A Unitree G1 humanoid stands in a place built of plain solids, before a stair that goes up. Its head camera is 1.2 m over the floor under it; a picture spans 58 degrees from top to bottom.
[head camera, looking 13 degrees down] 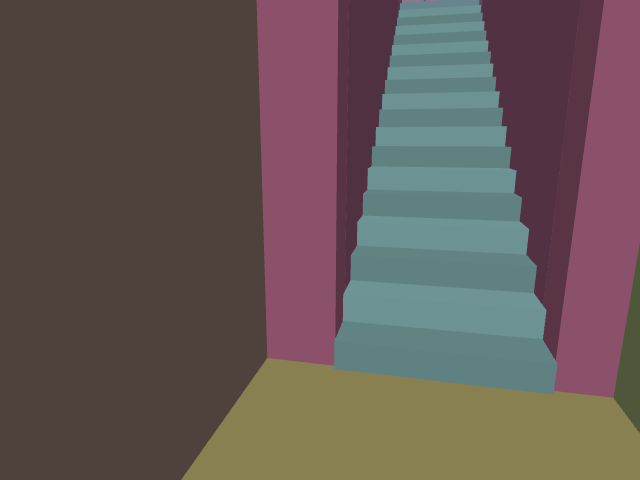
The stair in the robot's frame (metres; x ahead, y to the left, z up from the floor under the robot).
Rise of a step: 0.16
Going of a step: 0.27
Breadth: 1.08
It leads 13 degrees to the right of straight ahead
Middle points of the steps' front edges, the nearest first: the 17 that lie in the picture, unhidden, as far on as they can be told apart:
1.99 -0.60 0.17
2.25 -0.66 0.33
2.51 -0.72 0.49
2.78 -0.78 0.66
3.04 -0.84 0.82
3.30 -0.90 0.99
3.56 -0.96 1.15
3.82 -1.02 1.31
4.08 -1.08 1.48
4.34 -1.14 1.64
4.60 -1.20 1.81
4.87 -1.26 1.97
5.13 -1.32 2.13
5.39 -1.38 2.30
5.65 -1.44 2.46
5.91 -1.50 2.63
6.17 -1.56 2.79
